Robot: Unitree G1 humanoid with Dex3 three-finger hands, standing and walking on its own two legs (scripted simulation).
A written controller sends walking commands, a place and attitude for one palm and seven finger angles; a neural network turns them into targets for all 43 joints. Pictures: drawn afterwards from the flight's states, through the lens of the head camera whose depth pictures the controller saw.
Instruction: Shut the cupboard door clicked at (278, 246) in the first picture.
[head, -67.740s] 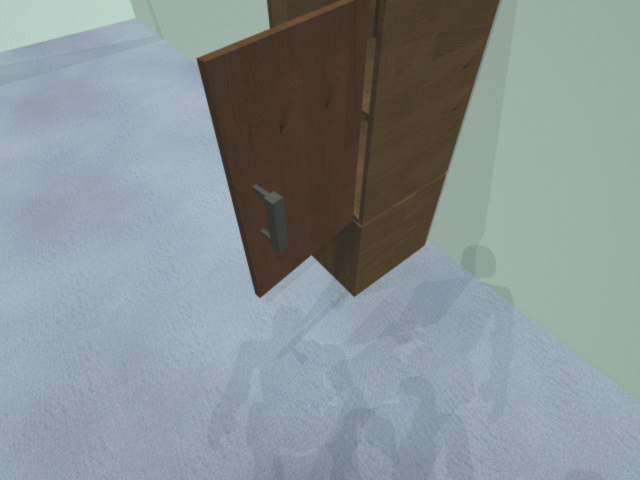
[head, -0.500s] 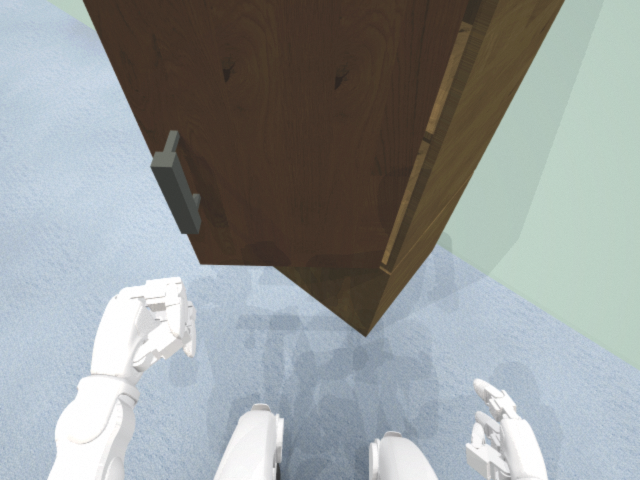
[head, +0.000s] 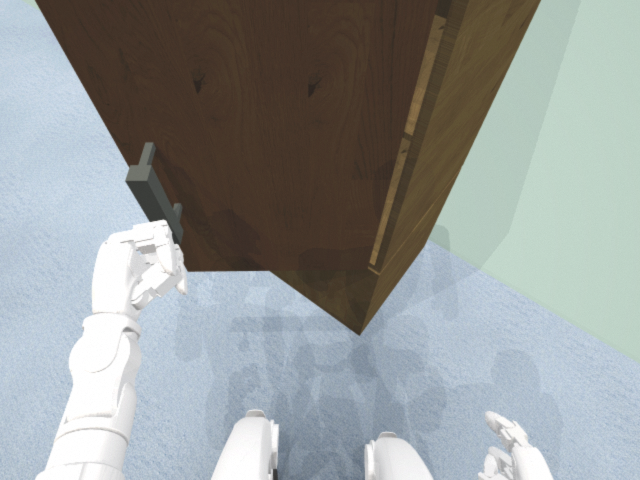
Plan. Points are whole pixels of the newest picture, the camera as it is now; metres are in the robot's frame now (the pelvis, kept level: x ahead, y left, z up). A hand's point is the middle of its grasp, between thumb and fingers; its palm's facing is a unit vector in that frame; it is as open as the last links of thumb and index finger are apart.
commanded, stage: bring the fist close to the handle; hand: left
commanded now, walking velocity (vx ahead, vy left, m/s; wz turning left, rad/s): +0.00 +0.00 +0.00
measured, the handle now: (161, 195) +0.47 +0.24 +0.04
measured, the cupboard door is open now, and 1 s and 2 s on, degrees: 39 36 23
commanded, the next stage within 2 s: push the door shut along its arc in 0.52 s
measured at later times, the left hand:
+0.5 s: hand (175, 264) +0.36 +0.20 +0.05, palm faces +0.07 -1.00 -0.01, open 3.1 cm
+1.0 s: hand (187, 229) +0.40 +0.19 +0.06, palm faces -0.04 -1.00 -0.06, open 3.1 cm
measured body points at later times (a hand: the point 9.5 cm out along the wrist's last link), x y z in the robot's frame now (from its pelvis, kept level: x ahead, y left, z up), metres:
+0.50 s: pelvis +0.00 +0.00 +0.01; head +0.09 +0.00 +0.45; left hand +0.35 +0.25 +0.05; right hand +0.12 -0.26 -0.11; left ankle +0.06 +0.13 -0.63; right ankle +0.00 -0.13 -0.63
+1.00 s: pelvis -0.01 +0.00 +0.00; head +0.09 +0.01 +0.44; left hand +0.40 +0.24 +0.06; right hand +0.10 -0.26 -0.12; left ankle +0.06 +0.13 -0.63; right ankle +0.00 -0.13 -0.63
